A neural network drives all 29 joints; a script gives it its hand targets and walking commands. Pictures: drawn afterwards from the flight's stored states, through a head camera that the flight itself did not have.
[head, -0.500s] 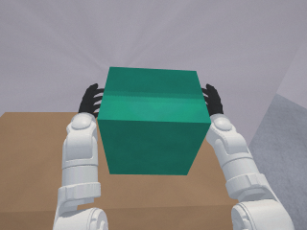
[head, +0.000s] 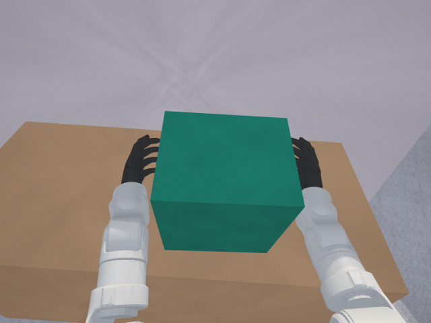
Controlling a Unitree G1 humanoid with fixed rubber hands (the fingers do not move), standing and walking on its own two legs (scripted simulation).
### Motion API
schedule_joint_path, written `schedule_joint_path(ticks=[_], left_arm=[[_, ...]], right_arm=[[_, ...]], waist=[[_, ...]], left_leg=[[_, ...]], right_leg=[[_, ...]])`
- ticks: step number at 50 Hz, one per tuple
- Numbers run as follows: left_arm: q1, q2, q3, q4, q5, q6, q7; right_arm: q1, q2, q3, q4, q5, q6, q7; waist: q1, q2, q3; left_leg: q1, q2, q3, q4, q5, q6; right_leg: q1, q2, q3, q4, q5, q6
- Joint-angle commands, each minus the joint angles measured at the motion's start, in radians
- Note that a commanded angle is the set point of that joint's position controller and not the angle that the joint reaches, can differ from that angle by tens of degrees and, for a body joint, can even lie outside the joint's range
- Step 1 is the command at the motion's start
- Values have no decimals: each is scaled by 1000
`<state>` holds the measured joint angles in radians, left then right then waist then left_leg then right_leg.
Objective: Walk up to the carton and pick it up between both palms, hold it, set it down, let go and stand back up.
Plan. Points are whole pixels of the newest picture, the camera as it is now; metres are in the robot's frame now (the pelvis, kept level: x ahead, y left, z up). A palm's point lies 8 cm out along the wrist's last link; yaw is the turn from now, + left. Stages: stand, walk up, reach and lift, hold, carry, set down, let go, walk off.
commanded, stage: set down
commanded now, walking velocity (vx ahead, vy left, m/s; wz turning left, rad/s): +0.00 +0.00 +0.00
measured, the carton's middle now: (220, 189) +0.38 +0.03 +0.06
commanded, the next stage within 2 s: none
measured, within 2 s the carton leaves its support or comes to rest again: neither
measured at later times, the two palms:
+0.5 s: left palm (132, 187) +0.34 +0.19 +0.10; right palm (305, 179) +0.37 -0.12 +0.12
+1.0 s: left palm (139, 198) +0.35 +0.19 +0.05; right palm (297, 180) +0.40 -0.12 +0.08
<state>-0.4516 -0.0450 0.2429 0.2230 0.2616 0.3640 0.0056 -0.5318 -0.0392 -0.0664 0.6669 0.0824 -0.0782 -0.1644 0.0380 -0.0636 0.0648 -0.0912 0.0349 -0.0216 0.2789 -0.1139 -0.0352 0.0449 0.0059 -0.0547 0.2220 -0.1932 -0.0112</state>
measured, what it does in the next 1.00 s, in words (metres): stands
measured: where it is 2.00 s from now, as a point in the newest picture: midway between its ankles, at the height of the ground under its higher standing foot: outside the picture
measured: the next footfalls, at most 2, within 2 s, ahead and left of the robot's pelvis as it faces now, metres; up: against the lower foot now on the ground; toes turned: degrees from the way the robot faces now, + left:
none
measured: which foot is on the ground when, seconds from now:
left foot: down 0.00-1.00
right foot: down 0.00-1.00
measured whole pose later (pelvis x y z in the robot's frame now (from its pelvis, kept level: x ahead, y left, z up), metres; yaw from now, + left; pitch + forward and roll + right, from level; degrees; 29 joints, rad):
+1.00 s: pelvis +0.00 -0.01 +0.00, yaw -2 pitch +2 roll +0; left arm -0.52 -0.07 0.39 0.66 0.32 0.02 0.03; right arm -0.69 -0.01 -0.29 1.04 -0.18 -0.32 -0.08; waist 0.11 -0.05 0.00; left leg -0.19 0.06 0.04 0.23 -0.08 -0.04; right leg -0.08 0.02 -0.04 0.20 -0.16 -0.02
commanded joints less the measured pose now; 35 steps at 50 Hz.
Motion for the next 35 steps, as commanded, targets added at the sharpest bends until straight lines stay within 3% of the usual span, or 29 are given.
schedule_joint_path(ticks=[1,2,3,4,5,6,8,10,11,12,13,14,15,16,17,18,19,21,22,24,25,26,27,29,30,31,32,34,35], left_arm=[[-637,-552,-555,-236,-122,-96,-117],[-610,-534,-528,-179,-121,-89,-123],[-584,-504,-501,-205,-97,-92,-133],[-590,-492,-471,-163,-84,-80,-138],[-590,-506,-473,-171,-81,-75,-147],[-596,-498,-463,-184,-89,-80,-155],[-547,-463,-429,-133,-70,-74,-175],[-566,-447,-387,-133,-63,-68,-197],[-497,-462,-387,-109,-49,-56,-205],[-499,-454,-352,-71,-48,-48,-216],[-536,-440,-328,-91,-40,-56,-221],[-516,-449,-328,-80,-36,-56,-221],[-488,-452,-301,-41,-13,-49,-219],[-555,-435,-300,-73,-25,-61,-212],[-525,-450,-290,-1,-13,-72,-210],[-574,-449,-291,6,-17,-83,-201],[-566,-470,-281,32,-9,-90,-200],[-623,-476,-282,32,-16,-123,-182],[-700,-472,-296,-6,-28,-147,-170],[-720,-503,-301,57,-15,-167,-144],[-745,-497,-303,50,-3,-186,-131],[-766,-518,-302,63,-5,-199,-123],[-792,-526,-312,81,-3,-212,-114],[-783,-543,-277,127,11,-242,-100],[-826,-548,-296,114,-1,-259,-92],[-825,-567,-303,119,-2,-285,-79],[-827,-573,-290,134,5,-300,-69],[-822,-578,-311,175,-3,-324,-58],[-787,-565,-264,209,15,-328,-54]], right_arm=[[-769,503,447,-443,6,-136,104],[-784,486,427,-419,-7,-126,100],[-747,510,443,-407,-13,-118,96],[-750,502,422,-372,-30,-108,95],[-751,506,423,-377,-31,-106,96],[-731,513,444,-381,-14,-112,93],[-721,521,438,-351,-32,-105,81],[-739,529,443,-338,-27,-96,71],[-715,538,456,-344,-22,-91,67],[-686,534,445,-300,-26,-84,67],[-694,527,430,-268,-42,-90,72],[-706,499,411,-274,-46,-92,74],[-688,502,397,-250,-50,-91,81],[-696,467,355,-221,-60,-95,88],[-720,469,338,-214,-77,-111,99],[-722,466,298,-190,-100,-121,106],[-713,485,295,-184,-109,-128,115],[-765,472,263,-175,-127,-151,123],[-768,478,242,-166,-138,-167,130],[-818,495,217,-135,-164,-182,154],[-794,512,204,-89,-181,-183,163],[-815,519,191,-90,-185,-193,178],[-823,483,132,-61,-220,-208,182],[-801,516,110,-1,-249,-217,198],[-811,505,84,23,-271,-228,200],[-828,500,89,14,-275,-244,210],[-813,511,69,82,-287,-253,216],[-833,489,51,98,-310,-269,217],[-808,485,26,139,-326,-266,214]], waist=[[-21,102,-686],[-29,78,-645],[-3,48,-610],[-16,53,-595],[6,55,-596],[-7,65,-627],[-6,9,-561],[-3,-6,-522],[14,4,-511],[17,-9,-453],[-7,-20,-464],[-14,7,-434],[15,4,-384],[-15,37,-388],[-3,24,-379],[-13,39,-361],[7,16,-382],[16,41,-415],[3,74,-471],[25,96,-487],[37,74,-500],[56,93,-528],[22,119,-555],[48,97,-572],[28,117,-608],[42,99,-625],[50,111,-632],[47,113,-674],[49,86,-656]], left_leg=[[318,-49,70,115,640,-28],[283,-45,68,103,578,-17],[247,-53,79,79,494,0],[210,-57,82,62,420,7],[205,-60,95,59,394,14],[198,-63,87,57,409,9],[136,-72,84,36,370,24],[116,-74,99,36,342,37],[120,-77,94,30,366,33],[99,-76,105,17,339,37],[118,-70,92,6,314,41],[123,-74,101,13,326,33],[129,-70,97,5,315,33],[143,-61,115,-1,310,30],[154,-56,100,-7,295,30],[142,-52,113,-14,261,28],[138,-49,113,-10,266,28],[152,-49,124,-1,283,20],[175,-44,118,0,307,7],[215,-35,111,1,292,8],[206,-30,110,-11,275,16],[203,-31,120,-5,275,9],[215,-37,126,-6,262,-1],[222,-25,129,-16,256,9],[255,-28,131,0,277,-1],[260,-16,130,0,284,-4],[248,-14,130,-5,287,0],[296,-10,122,19,351,-5],[265,-8,132,9,329,-1]], right_leg=[[66,43,-44,49,512,38],[58,40,-42,49,495,43],[85,23,-29,46,500,48],[90,9,-28,61,515,53],[100,6,-25,68,524,58],[130,2,-15,68,576,53],[142,-10,-7,81,667,73],[183,-21,-1,107,741,89],[185,-21,-3,104,779,88],[164,-23,3,102,760,97],[162,-25,4,91,737,95],[139,-17,-11,81,691,91],[111,-12,-11,64,622,83],[78,-10,-17,54,554,81],[48,0,-28,36,496,69],[22,5,-31,22,389,67],[36,8,-30,22,404,64],[23,9,-40,21,379,58],[12,13,-51,23,341,49],[-67,26,-68,-8,194,34],[-82,30,-71,-9,152,35],[-101,24,-63,-10,126,26],[-118,28,-64,-28,102,25],[-130,30,-65,-30,90,17],[-151,28,-74,-30,76,18],[-163,30,-83,-29,63,11],[-188,27,-77,-34,55,10],[-211,40,-82,-36,78,2],[-201,39,-79,-42,79,4]])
